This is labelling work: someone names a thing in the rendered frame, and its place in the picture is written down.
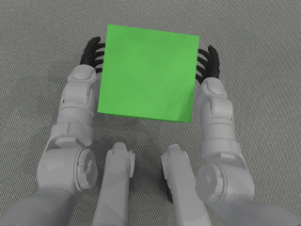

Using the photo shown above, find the carton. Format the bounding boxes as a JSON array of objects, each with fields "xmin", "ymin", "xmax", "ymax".
[{"xmin": 97, "ymin": 24, "xmax": 199, "ymax": 122}]

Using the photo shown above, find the robot left thigh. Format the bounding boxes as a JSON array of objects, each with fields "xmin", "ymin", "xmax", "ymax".
[{"xmin": 91, "ymin": 147, "xmax": 135, "ymax": 226}]

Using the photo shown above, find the right robot forearm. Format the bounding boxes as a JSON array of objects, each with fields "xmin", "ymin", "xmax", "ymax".
[{"xmin": 195, "ymin": 77, "xmax": 250, "ymax": 174}]

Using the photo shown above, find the right robot upper arm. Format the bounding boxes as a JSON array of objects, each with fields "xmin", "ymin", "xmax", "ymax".
[{"xmin": 195, "ymin": 161, "xmax": 301, "ymax": 226}]

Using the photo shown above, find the left robot hand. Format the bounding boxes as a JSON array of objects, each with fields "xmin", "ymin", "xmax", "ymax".
[{"xmin": 79, "ymin": 36, "xmax": 105, "ymax": 73}]

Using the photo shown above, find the right robot hand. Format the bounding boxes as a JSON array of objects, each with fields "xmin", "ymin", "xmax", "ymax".
[{"xmin": 195, "ymin": 45, "xmax": 220, "ymax": 84}]

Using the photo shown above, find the left robot shin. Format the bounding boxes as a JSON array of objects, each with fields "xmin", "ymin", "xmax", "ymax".
[{"xmin": 104, "ymin": 142, "xmax": 128, "ymax": 166}]

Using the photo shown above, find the left robot forearm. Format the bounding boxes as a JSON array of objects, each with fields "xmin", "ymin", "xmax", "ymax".
[{"xmin": 37, "ymin": 64, "xmax": 98, "ymax": 184}]

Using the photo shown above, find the left robot upper arm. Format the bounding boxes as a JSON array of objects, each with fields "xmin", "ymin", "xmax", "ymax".
[{"xmin": 0, "ymin": 147, "xmax": 98, "ymax": 226}]

